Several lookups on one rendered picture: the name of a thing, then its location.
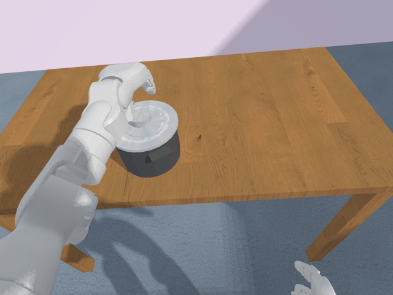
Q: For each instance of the table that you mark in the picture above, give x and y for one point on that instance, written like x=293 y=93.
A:
x=252 y=126

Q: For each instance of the pot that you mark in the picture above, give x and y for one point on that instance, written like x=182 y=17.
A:
x=155 y=162

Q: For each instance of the lid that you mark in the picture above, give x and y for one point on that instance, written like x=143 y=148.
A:
x=161 y=128

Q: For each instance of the robot right hand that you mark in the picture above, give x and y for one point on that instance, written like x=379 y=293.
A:
x=320 y=285

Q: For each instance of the knob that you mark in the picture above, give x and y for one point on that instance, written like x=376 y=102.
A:
x=144 y=117

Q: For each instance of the left robot forearm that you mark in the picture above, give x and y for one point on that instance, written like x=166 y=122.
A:
x=82 y=158

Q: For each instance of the robot left hand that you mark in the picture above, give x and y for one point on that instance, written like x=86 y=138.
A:
x=138 y=75

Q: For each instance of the robot left upper arm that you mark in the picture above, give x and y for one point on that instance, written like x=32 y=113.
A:
x=59 y=214

